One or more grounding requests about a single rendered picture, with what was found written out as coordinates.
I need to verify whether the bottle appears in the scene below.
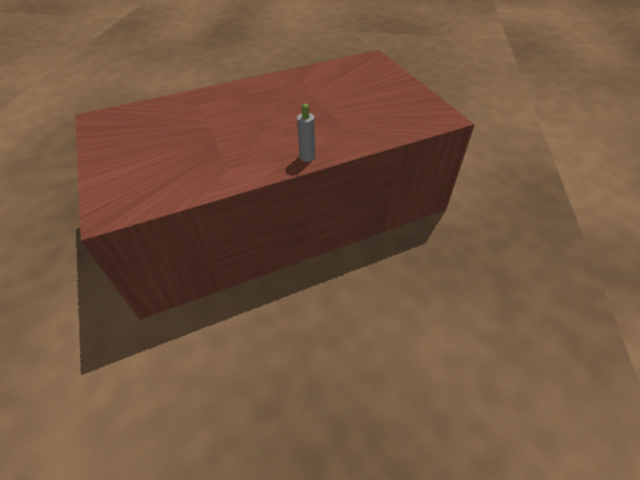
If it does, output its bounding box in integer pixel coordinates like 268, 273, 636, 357
297, 103, 315, 162

